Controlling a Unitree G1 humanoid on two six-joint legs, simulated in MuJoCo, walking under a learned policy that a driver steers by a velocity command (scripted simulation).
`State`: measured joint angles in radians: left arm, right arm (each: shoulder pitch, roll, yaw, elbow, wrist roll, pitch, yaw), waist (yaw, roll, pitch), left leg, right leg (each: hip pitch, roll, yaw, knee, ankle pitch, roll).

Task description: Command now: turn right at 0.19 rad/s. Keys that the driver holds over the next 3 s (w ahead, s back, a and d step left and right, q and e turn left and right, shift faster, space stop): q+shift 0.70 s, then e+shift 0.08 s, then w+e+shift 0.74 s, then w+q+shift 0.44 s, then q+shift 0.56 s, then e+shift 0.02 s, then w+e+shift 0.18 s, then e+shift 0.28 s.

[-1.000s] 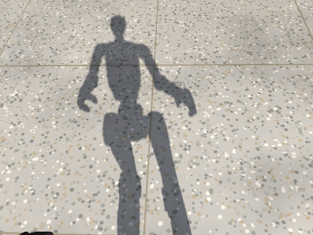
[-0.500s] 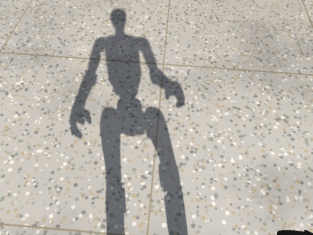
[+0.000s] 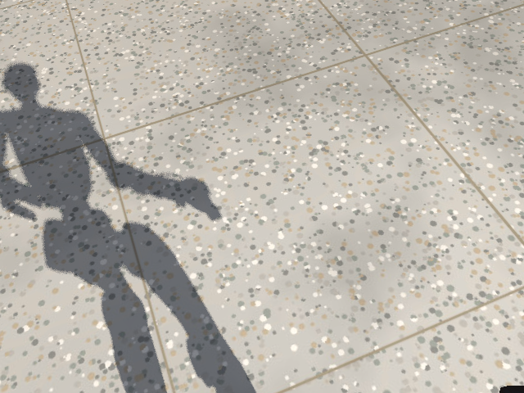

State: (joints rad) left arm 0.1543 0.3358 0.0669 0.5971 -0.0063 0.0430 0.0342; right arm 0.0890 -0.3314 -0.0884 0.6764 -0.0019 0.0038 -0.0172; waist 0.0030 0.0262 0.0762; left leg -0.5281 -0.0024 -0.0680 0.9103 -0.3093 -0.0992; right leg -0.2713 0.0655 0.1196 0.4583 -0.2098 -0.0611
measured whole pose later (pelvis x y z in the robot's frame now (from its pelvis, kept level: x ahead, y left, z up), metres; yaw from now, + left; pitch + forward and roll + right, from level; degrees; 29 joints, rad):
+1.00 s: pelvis +0.06 +0.04 -0.01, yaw +29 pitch +2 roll +1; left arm 0.35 0.32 0.06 0.77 -0.05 -0.03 -0.02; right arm 0.17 -0.25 -0.04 0.64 0.01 -0.04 0.00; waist 0.05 -0.04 0.01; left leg -0.18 0.00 0.05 0.46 -0.31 0.02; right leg -0.36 -0.04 0.00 0.84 -0.44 -0.04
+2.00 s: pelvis +0.80 +0.21 -0.03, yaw +11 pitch -1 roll +1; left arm 0.25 0.27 0.00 0.73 0.00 -0.12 -0.01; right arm 0.30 -0.32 -0.06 0.69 0.01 -0.09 0.04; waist -0.02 0.01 0.08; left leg -0.39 -0.18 0.02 0.57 -0.16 0.14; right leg -0.27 0.06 0.10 1.34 -0.35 -0.06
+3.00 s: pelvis +1.17 +0.31 -0.01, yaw +32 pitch +1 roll +1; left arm 0.22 0.30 0.07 0.69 -0.01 0.01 -0.06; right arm 0.28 -0.27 -0.03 0.72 -0.02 -0.03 -0.05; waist -0.03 -0.04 0.03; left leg -0.01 0.03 0.23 0.35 -0.35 0.01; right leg -0.68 -0.08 -0.02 0.84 -0.04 0.07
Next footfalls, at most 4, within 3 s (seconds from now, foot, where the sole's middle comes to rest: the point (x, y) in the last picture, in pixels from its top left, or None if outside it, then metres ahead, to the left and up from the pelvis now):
0.16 left None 0.07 0.16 -0.78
0.46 right None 0.10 -0.09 -0.78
0.94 left None -0.01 0.14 -0.78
1.38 right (263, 377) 0.46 0.09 -0.78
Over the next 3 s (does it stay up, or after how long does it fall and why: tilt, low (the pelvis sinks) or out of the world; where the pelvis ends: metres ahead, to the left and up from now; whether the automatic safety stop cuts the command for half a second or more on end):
stays up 1.17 0.31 -0.01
